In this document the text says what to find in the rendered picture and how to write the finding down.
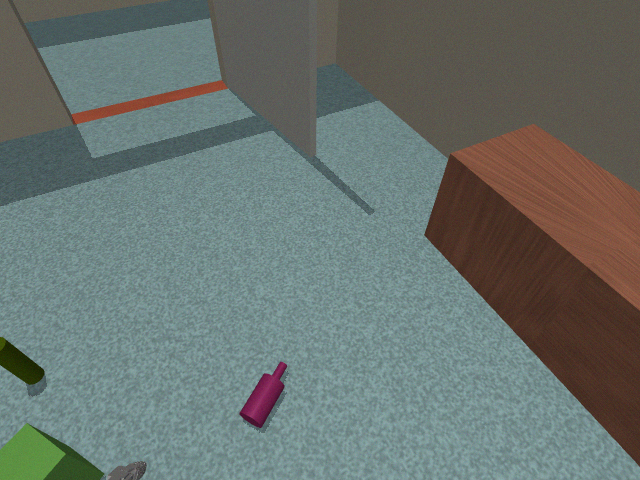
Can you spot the left robot hand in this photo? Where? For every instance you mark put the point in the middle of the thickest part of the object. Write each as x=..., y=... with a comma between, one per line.
x=133, y=471

